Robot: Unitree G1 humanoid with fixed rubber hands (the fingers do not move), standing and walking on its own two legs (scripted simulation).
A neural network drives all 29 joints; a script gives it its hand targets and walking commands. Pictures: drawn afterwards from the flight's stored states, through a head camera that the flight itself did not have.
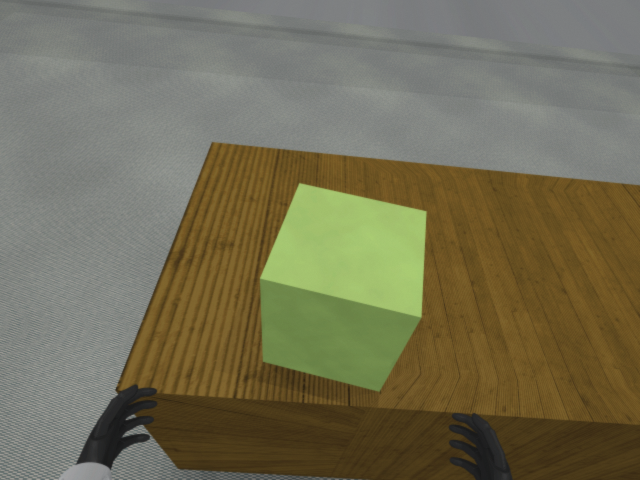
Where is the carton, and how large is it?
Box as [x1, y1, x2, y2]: [260, 183, 426, 391]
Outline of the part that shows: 299,183 260,277 263,361 379,391 421,316 426,211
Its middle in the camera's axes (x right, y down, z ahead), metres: +0.03 +0.09 +0.64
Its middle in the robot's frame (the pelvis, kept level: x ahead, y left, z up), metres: +0.43 -0.04 -0.06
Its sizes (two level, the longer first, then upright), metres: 0.210 0.200 0.250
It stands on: a pedestal, 0.58 m high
